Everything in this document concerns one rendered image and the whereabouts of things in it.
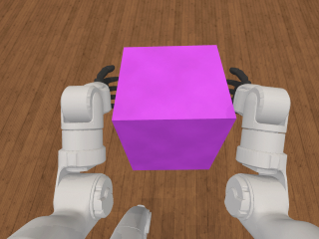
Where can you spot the robot left hand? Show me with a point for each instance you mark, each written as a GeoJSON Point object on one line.
{"type": "Point", "coordinates": [101, 79]}

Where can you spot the robot right hand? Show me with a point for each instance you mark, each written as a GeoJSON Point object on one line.
{"type": "Point", "coordinates": [241, 76]}

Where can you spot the robot right forearm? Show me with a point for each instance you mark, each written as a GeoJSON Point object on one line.
{"type": "Point", "coordinates": [265, 112]}

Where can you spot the carton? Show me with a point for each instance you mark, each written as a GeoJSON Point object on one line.
{"type": "Point", "coordinates": [173, 109]}

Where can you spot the robot right upper arm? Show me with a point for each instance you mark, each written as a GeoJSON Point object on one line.
{"type": "Point", "coordinates": [260, 203]}

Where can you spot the robot left upper arm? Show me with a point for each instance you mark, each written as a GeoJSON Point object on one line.
{"type": "Point", "coordinates": [81, 200]}

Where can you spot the robot left forearm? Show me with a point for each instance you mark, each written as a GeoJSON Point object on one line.
{"type": "Point", "coordinates": [82, 120]}

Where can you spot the robot left thigh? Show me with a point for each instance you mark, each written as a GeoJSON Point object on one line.
{"type": "Point", "coordinates": [134, 224]}

